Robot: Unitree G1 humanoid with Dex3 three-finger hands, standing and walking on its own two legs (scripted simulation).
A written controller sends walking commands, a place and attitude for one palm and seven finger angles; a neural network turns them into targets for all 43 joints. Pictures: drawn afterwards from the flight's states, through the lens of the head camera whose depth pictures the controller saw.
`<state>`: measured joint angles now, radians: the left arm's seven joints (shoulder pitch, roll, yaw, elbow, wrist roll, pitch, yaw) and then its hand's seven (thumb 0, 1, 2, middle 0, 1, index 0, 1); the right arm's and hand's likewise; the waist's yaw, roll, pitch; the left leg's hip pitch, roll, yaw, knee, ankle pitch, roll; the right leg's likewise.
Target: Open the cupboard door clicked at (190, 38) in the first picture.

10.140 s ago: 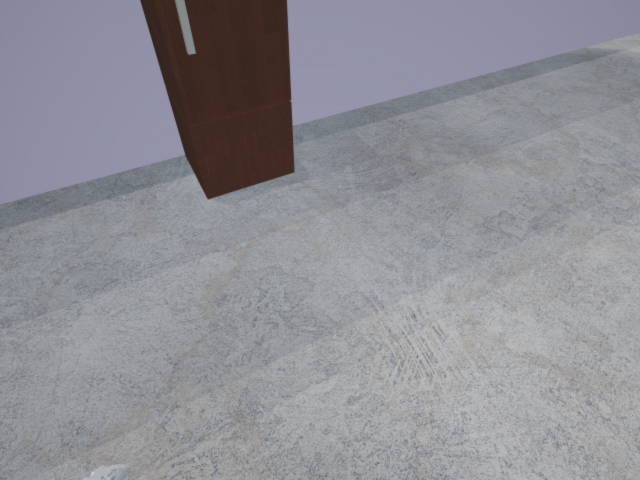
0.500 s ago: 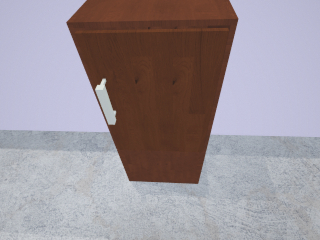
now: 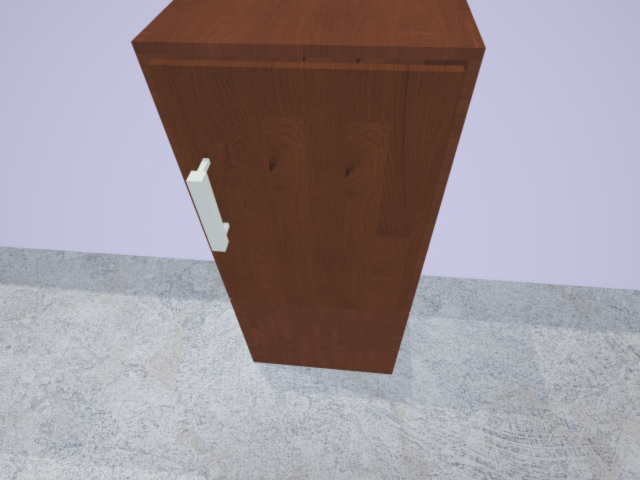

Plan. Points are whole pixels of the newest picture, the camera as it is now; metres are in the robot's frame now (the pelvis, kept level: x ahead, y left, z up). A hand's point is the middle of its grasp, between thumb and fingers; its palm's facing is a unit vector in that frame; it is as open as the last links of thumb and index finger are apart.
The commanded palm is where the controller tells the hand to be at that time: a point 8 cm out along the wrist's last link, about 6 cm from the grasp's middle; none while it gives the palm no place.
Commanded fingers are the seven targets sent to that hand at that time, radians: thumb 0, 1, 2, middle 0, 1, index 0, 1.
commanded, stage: come to a stop and stand still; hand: left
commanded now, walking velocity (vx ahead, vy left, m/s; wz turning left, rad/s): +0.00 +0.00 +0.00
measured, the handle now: (213, 206) +0.53 +0.23 +0.01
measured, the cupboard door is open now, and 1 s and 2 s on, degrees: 0 0 0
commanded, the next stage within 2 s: look again from close up in 0.24 s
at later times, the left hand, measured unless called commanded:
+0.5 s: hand out of the picture +0.00 +0.17 -0.17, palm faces +0.05 -0.98 -0.21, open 7.3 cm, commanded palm none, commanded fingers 0.00 0.90 0.90 -0.20 -0.30 -0.20 -0.30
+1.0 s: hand out of the picture +0.07 +0.20 -0.13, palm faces +0.21 -0.95 -0.23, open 7.2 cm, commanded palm +0.11 +0.23 -0.07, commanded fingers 0.00 0.76 0.84 -0.21 -0.39 -0.21 -0.39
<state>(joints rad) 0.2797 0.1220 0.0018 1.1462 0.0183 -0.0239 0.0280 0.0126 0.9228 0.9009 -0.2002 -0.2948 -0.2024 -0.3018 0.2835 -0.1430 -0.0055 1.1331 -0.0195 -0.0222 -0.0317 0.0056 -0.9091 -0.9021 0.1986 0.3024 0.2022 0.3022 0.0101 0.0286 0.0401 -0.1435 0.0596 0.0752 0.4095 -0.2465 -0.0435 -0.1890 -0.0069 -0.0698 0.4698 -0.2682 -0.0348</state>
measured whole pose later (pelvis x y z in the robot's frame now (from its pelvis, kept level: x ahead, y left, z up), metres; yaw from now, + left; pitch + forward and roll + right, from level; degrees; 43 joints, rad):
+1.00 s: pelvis +0.00 +0.01 +0.00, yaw +0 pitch +0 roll +0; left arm 0.47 0.17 0.01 0.55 -0.10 0.00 0.08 0.04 0.95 0.89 -0.20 -0.30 -0.21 -0.31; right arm 0.34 -0.19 0.00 1.00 0.02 -0.15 -0.07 0.02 -0.92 -0.90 0.20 0.30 0.21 0.30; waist 0.02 0.03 0.03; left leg -0.18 0.06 0.06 0.48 -0.30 -0.04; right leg -0.21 -0.01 -0.08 0.50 -0.29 -0.03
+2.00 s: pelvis -0.03 +0.04 -0.06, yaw +2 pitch +11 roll -3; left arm 0.25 0.31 0.27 0.10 -0.30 -0.32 -0.37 0.00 -0.19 0.44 -0.28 -0.99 -0.28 -1.00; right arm 0.28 -0.29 0.00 0.56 0.03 -0.25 -0.07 0.01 -0.90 -0.90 0.20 0.30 0.21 0.30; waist -0.02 0.01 -0.09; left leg -0.72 0.05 0.02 1.02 -0.48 0.02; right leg -0.70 -0.05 -0.09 0.95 -0.44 0.02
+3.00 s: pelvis -0.02 +0.03 -0.04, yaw +1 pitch +9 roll -2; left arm -0.06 0.43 0.46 0.48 -0.36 -0.28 -0.59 -0.01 -0.50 0.30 -0.30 -1.20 -0.30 -1.20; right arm 0.29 -0.29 0.04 0.56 0.03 -0.21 -0.08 0.01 -0.90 -0.90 0.20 0.30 0.21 0.30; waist -0.01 0.02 -0.07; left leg -0.60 0.05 0.03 0.88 -0.43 0.00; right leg -0.59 -0.03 -0.08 0.83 -0.39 0.00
